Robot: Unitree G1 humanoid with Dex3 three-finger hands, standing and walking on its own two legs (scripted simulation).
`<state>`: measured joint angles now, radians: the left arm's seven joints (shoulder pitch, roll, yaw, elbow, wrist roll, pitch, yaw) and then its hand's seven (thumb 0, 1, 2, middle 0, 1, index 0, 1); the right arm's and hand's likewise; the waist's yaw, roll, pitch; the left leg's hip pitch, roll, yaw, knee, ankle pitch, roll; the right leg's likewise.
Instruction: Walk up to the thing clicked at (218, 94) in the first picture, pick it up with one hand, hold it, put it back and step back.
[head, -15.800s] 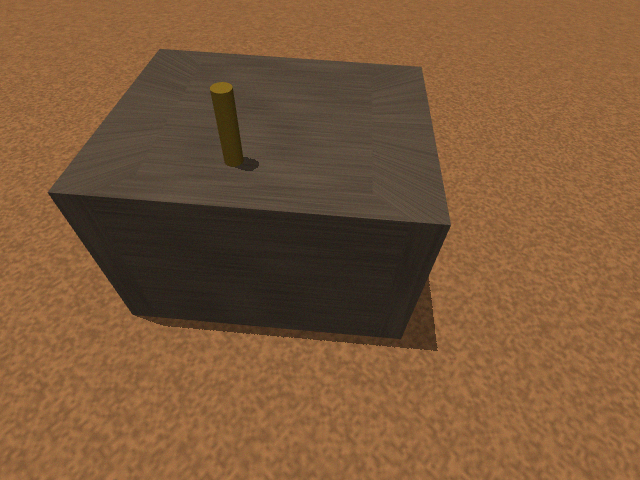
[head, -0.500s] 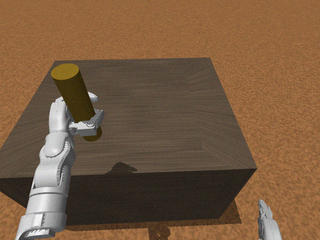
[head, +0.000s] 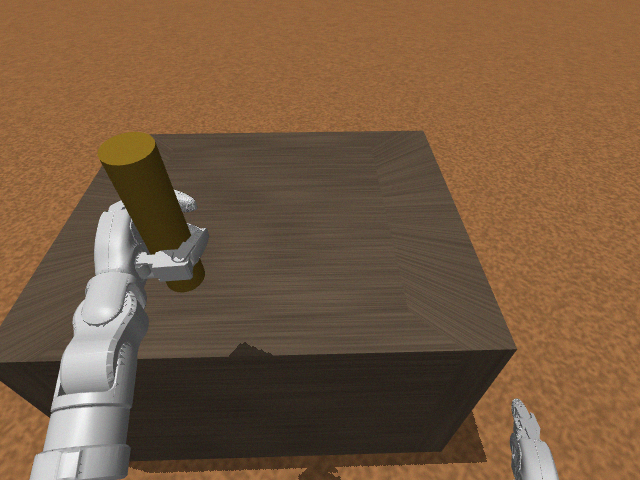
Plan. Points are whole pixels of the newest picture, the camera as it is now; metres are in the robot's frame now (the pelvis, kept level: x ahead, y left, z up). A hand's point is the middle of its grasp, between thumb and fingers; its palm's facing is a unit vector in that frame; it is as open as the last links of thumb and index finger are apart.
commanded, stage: hold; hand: left
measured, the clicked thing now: (161, 223) +0.34 +0.18 +0.18
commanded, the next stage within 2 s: none
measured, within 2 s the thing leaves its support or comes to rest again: neither
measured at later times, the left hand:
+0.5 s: hand (186, 235) +0.34 +0.16 +0.16, palm faces +0.16 -0.99 +0.02, open 6.7 cm
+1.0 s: hand (182, 233) +0.34 +0.17 +0.16, palm faces +0.18 -0.98 +0.01, open 6.7 cm
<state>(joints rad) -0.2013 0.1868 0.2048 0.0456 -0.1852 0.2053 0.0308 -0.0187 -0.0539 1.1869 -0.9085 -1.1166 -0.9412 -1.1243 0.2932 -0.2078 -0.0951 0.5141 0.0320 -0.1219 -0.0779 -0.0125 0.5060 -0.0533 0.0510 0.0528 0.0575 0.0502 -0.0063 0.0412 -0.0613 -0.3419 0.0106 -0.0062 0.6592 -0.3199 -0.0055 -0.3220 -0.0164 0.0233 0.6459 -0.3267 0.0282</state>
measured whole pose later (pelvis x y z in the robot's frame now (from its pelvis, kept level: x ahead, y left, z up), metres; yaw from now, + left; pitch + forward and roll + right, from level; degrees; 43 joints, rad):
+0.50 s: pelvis +0.00 -0.01 +0.01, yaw +0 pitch -1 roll +0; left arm -0.20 0.17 0.20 0.01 -0.19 0.27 0.02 -0.02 -0.05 1.19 -0.91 -1.11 -0.94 -1.12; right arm 0.26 -0.21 -0.10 0.59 0.02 -0.16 -0.06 -0.01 0.50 -0.06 0.05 0.05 0.06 0.05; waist -0.01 0.05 -0.04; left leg -0.29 0.01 -0.02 0.59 -0.29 -0.01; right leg -0.27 -0.02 0.01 0.58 -0.30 0.02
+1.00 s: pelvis +0.01 -0.01 +0.01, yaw +1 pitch -1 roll +0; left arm -0.17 0.18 0.21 -0.01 -0.19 0.23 0.02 -0.02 -0.05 1.19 -0.91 -1.11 -0.94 -1.12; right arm 0.24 -0.21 -0.11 0.62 0.02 -0.17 -0.07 -0.01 0.50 -0.06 0.05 0.05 0.06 0.05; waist 0.00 0.05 -0.03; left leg -0.26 0.01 -0.02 0.56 -0.29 -0.01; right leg -0.24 -0.02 0.01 0.56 -0.30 0.02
